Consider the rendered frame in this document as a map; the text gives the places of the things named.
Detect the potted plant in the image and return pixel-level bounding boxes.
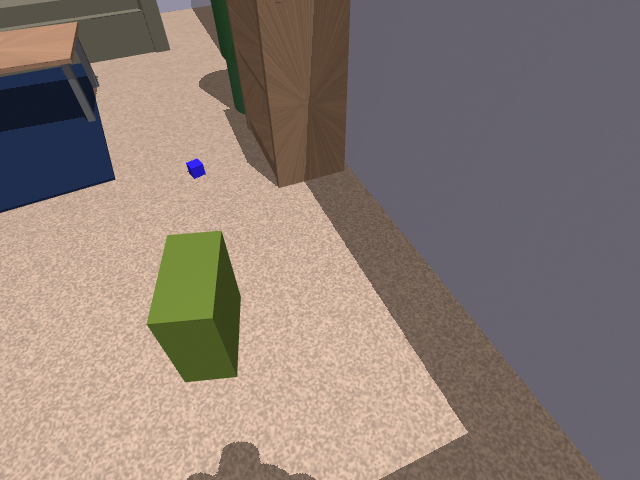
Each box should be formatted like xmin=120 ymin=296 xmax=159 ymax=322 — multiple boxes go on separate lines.
xmin=211 ymin=0 xmax=245 ymax=114

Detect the sofa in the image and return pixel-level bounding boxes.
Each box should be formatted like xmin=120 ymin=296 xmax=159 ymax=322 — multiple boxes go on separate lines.
xmin=0 ymin=0 xmax=170 ymax=77

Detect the bookshelf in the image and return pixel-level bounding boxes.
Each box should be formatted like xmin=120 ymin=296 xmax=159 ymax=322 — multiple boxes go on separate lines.
xmin=226 ymin=0 xmax=350 ymax=188

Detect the coffee table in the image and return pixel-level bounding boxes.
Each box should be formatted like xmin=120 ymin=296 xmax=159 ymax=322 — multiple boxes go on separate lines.
xmin=0 ymin=22 xmax=99 ymax=122

